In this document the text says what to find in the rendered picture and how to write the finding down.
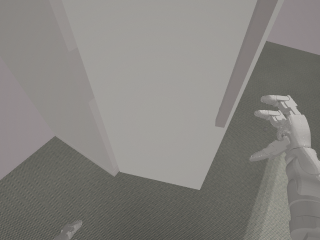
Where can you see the right robot hand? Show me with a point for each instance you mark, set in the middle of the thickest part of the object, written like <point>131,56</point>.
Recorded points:
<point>295,127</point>

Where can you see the handle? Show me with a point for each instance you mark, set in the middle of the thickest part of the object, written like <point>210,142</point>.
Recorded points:
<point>258,23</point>

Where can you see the left robot hand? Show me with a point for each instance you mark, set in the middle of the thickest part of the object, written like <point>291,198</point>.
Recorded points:
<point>69,230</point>

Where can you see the fridge door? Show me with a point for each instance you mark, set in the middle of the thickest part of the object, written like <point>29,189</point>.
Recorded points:
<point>159,70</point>

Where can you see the robot right forearm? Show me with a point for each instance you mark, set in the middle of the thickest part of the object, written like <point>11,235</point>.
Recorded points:
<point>303,192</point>

